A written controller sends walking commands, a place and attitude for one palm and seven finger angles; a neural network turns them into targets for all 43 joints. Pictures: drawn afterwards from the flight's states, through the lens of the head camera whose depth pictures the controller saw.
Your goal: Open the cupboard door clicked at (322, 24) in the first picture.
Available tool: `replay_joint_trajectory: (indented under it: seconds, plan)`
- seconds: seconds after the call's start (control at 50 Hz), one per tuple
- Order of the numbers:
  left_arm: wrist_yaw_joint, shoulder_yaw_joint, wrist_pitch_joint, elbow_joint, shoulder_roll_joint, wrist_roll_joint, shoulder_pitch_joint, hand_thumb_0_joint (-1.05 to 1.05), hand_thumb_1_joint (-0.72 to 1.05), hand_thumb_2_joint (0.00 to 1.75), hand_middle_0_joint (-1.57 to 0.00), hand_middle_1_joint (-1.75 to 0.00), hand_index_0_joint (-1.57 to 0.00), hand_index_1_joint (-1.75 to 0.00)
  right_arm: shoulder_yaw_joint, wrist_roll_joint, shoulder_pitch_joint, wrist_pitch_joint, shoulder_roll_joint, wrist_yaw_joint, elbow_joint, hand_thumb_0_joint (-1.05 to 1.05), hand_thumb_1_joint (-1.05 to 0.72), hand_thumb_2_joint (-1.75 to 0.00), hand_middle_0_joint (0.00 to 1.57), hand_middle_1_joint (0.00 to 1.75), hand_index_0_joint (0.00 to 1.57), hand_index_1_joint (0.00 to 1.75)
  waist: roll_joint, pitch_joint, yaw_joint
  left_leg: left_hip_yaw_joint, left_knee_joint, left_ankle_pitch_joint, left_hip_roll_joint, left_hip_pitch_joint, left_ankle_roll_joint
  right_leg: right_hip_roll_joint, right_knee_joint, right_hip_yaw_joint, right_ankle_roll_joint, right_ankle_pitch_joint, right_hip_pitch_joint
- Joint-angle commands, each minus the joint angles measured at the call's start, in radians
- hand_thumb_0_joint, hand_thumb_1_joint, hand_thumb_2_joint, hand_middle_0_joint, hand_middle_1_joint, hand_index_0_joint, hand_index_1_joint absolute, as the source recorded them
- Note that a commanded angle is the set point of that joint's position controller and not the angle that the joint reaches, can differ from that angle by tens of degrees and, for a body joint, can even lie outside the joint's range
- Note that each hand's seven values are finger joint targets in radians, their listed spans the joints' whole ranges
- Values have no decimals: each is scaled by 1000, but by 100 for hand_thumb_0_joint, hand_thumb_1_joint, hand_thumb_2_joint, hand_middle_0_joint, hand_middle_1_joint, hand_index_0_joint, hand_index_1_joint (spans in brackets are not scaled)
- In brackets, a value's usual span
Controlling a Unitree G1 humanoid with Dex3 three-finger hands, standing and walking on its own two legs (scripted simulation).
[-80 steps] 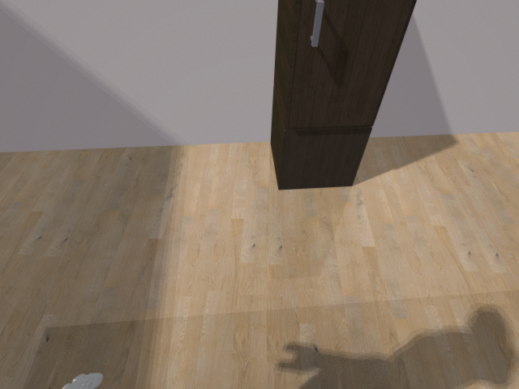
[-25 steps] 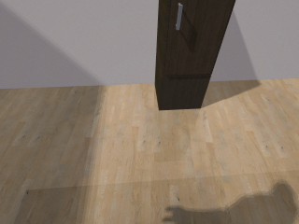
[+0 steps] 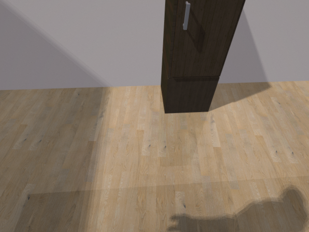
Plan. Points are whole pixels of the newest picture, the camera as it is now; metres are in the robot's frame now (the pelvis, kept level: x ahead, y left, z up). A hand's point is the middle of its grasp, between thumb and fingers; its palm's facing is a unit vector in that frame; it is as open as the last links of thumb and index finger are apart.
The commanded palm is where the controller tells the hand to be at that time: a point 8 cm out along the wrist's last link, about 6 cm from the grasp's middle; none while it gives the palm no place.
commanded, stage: walk to a spot facing it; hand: left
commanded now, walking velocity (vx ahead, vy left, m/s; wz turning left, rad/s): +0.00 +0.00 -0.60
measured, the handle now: (186, 15) +1.18 -0.11 +0.08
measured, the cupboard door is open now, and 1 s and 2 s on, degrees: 0 0 0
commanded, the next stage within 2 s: turn to face it in 1.98 s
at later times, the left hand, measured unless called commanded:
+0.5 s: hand out of the picture +0.03 +0.17 -0.18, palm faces -0.16 -0.96 -0.23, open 7.4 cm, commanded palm none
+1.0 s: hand (120, 215) +0.21 +0.12 -0.17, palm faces -0.53 -0.83 -0.19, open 7.4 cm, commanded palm none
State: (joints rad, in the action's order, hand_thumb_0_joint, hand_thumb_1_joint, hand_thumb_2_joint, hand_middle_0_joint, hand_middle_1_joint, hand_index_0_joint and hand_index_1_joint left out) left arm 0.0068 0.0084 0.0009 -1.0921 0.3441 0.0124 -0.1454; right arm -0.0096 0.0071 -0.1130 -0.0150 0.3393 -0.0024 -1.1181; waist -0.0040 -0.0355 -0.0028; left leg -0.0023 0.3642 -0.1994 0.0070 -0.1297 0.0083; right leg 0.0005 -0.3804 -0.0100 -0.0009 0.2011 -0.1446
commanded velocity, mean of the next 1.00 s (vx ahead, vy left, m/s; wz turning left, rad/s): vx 0.15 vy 0.00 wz -0.60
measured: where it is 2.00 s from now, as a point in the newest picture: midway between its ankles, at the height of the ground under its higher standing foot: outside the picture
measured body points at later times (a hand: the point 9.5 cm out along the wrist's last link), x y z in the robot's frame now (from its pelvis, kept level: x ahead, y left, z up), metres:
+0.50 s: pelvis -0.03 -0.01 -0.01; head +0.01 -0.03 +0.43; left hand +0.04 +0.22 -0.16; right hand +0.01 -0.28 -0.16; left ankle -0.03 +0.13 -0.69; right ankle +0.00 -0.11 -0.75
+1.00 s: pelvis +0.01 -0.01 -0.01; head +0.04 +0.00 +0.44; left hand +0.23 +0.17 -0.15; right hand -0.16 -0.19 -0.14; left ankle -0.03 +0.14 -0.75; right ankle +0.01 -0.18 -0.68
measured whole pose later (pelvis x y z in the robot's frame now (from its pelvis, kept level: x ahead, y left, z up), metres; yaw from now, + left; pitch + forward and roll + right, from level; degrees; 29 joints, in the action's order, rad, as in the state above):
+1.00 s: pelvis +0.01 -0.01 -0.01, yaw -32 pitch +0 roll -1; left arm 0.07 -0.09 -0.07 -0.92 0.28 0.04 -0.17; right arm 0.02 0.03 -0.43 -0.06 0.19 -0.03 -1.01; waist -0.03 -0.04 0.03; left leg -0.24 0.35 -0.37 0.10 0.03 0.03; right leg 0.09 -0.98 0.05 0.04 0.22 -0.63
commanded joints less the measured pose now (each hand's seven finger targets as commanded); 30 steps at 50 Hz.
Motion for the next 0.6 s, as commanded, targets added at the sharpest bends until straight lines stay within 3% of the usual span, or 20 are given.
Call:
replay_joint_trajectory:
  seconds: [0.0, 0.02, 0.14, 0.18, 0.22, 0.24, 0.26, 0.28, 0.3, 0.32, 0.34, 0.36, 0.38, 0.4, 0.48, 0.54, 0.58]
  plan:
    - [-20, -37, -1, 78, 125, -1, 12, 0, 90, 90, -20, -30, -20, -30, 36, 3, -1, -5, 120, -18, 70, 0, -90, -90, 20, 30, 20, 30, -3, 59, 6, 41, 4, 144, 123, 25, -19, 110, 8, -119, -24, -211, -48]
    - [-22, -33, -13, 81, 93, 0, -14, 0, 90, 90, -20, -30, -20, -30, 34, 4, -23, 4, 88, -21, 77, 0, -90, -90, 20, 30, 20, 30, -9, 56, 8, 23, 24, 142, 126, 23, -13, 105, -12, -129, -21, -226, -73]
    - [-9, -59, -41, 168, 81, 9, -51, 0, 90, 90, -20, -30, -20, -30, 74, 7, -32, 24, 114, -30, 165, 0, -90, -90, 20, 30, 20, 30, 49, 36, 5, 38, 50, 26, 199, -37, -50, 36, -186, -123, -15, -149, -202]
    - [-3, -64, -44, 187, 66, 9, -77, 0, 90, 90, -20, -30, -20, -30, 86, 7, -15, 24, 121, -29, 191, 0, -90, -90, 20, 30, 20, 30, 101, 43, -7, 56, 48, 23, 248, -78, -78, 12, -291, -94, -9, -93, -205]
    - [2, -73, -48, 200, 40, 9, -117, 0, 90, 90, -20, -30, -20, -30, 96, 8, 16, 21, 122, -26, 217, 0, -90, -90, 20, 30, 20, 30, 166, 45, -32, 65, 49, 65, 305, -129, -115, -8, -398, -36, 4, 109, -191]
    - [5, -78, -49, 204, 32, 9, -141, 0, 90, 90, -20, -30, -20, -30, 98, 8, 32, 21, 118, -24, 231, 0, -90, -90, 20, 30, 20, 30, 183, 38, -43, 52, 71, 70, 323, -181, -125, 6, -412, -11, 9, 174, -150]
    - [7, -86, -44, 202, 30, 12, -186, 0, 90, 90, -20, -30, -20, -30, 100, 10, 55, 22, 110, -23, 246, 0, -90, -90, 20, 30, 20, 30, 143, 38, -71, 16, 164, 81, 300, -227, -105, 18, -339, -25, 2, 122, -94]
    - [4, -97, -34, 199, 71, 19, -227, 0, 90, 90, -20, -30, -20, -30, 99, 9, 54, 30, 85, -22, 259, 0, -90, -90, 20, 30, 20, 30, -51, 55, -89, -71, 380, -21, 197, -295, -36, 78, -180, -154, -29, -61, -43]
    - [-10, -115, -21, 213, 157, 27, -229, 0, 90, 90, -20, -30, -20, -30, 88, 4, 43, 35, 2, -20, 288, 0, -90, -90, 20, 30, 20, 30, -393, 35, -80, -131, 658, -361, 6, -464, 43, 287, 36, -569, -117, -156, -51]
    - [-22, -113, -22, 226, 155, 11, -242, 0, 90, 90, -20, -30, -20, -30, 88, 4, 70, 45, 31, -24, 297, 0, -90, -90, 20, 30, 20, 30, -317, 24, -102, 37, 779, -395, 6, -432, 32, 318, 159, -685, -162, -66, -151]
    - [-24, -112, -26, 239, 137, 12, -165, 0, 90, 90, -20, -30, -20, -30, 94, 2, 53, 41, 24, -22, 286, 0, -90, -90, 20, 30, 20, 30, -197, -3, -46, 75, 827, -311, 28, -460, 25, 288, 134, -634, -195, 10, -141]
    - [-23, -106, -24, 257, 108, 11, -110, 0, 90, 90, -20, -30, -20, -30, 95, 5, 19, 36, 26, -18, 270, 0, -90, -90, 20, 30, 20, 30, -127, 19, -18, 70, 815, -240, 47, -443, 30, 236, 89, -534, -189, -18, -124]
    - [-26, -105, -20, 268, 90, 11, -85, 0, 90, 90, -20, -30, -20, -30, 93, 6, -8, 33, 18, -16, 256, 0, -90, -90, 20, 30, 20, 30, -102, 66, -6, 49, 776, -211, 53, -395, 37, 213, 63, -472, -180, -71, -120]
    - [-26, -103, -19, 271, 80, 12, -89, 0, 90, 90, -20, -30, -20, -30, 91, 7, -13, 34, 6, -17, 253, 0, -90, -90, 20, 30, 20, 30, -117, 87, -8, 36, 739, -201, 43, -361, 42, 188, 52, -440, -171, -104, -115]
    - [-24, -116, -24, 254, 86, 15, -134, 0, 90, 90, -20, -30, -20, -30, 85, -2, -3, 32, -24, -25, 263, 0, -90, -90, 20, 30, 20, 30, -105, 119, -28, 11, 551, -237, 14, -313, 44, 175, 37, -455, -181, -170, -56]
    - [-14, -122, -31, 252, 87, 17, -137, 0, 90, 90, -20, -30, -20, -30, 81, -1, -31, 25, -26, -22, 271, 0, -90, -90, 20, 30, 20, 30, -161, 131, -33, -4, 386, -262, -9, -233, 30, 132, 93, -484, -163, 93, -78]
    - [-9, -122, -33, 259, 89, 18, -103, 0, 90, 90, -20, -30, -20, -30, 82, -4, -90, 13, -24, -21, 261, 0, -90, -90, 20, 30, 20, 30, -191, 119, -10, -23, 223, -262, -27, -105, 13, 108, 109, -494, -141, 259, -175]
